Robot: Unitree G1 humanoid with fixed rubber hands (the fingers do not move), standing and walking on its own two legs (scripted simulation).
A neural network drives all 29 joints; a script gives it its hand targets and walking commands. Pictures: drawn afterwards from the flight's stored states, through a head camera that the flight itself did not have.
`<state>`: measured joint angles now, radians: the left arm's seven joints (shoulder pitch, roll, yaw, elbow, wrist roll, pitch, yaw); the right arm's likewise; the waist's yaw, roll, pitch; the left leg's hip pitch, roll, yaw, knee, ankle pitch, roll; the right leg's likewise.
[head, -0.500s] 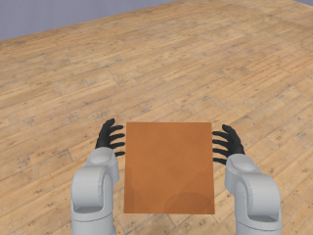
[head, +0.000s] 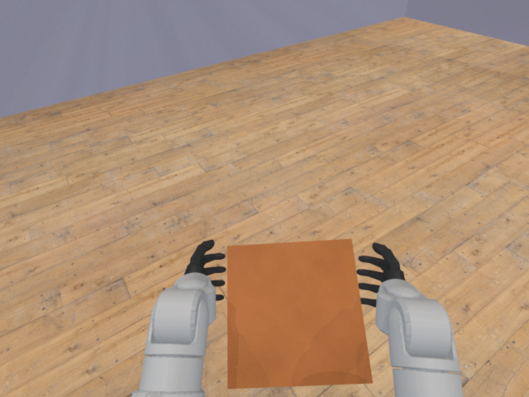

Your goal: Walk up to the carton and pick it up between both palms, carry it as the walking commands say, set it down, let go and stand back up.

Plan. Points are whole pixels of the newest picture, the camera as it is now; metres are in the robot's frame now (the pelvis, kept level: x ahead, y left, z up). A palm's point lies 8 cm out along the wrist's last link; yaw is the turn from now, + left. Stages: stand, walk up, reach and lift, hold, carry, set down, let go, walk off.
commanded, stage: carry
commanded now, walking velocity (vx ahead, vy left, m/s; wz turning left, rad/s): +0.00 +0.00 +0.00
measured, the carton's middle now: (292, 310) +0.30 -0.01 -0.04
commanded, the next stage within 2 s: hold in 0.90 s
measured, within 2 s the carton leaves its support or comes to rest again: neither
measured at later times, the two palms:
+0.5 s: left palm (199, 284) +0.29 +0.13 +0.06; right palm (387, 284) +0.29 -0.15 +0.06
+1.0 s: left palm (201, 292) +0.29 +0.13 +0.04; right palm (387, 289) +0.29 -0.15 +0.05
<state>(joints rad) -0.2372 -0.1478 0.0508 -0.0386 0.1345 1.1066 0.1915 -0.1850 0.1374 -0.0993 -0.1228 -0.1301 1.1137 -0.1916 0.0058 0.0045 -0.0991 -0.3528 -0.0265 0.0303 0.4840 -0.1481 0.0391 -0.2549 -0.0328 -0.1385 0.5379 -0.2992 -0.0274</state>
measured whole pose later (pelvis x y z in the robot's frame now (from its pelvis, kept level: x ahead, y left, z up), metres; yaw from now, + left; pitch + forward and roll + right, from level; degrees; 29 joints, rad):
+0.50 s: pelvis +0.01 +0.00 +0.00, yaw +0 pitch +2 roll +0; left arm -0.21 -0.14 0.07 0.03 0.14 0.90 0.16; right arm -0.20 0.14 -0.14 0.01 -0.13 0.89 -0.14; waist 0.01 0.00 -0.09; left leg -0.37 -0.03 0.03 0.48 -0.15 0.04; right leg -0.27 -0.03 -0.14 0.54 -0.30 -0.03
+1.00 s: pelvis +0.01 +0.00 +0.00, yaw +0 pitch +0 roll +1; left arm -0.20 -0.14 0.08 0.13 0.16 0.82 0.13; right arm -0.20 0.14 -0.15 0.11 -0.17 0.80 -0.11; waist 0.01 -0.01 -0.07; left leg -0.33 -0.03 0.04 0.47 -0.15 0.04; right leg -0.24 -0.03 -0.13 0.54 -0.30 -0.03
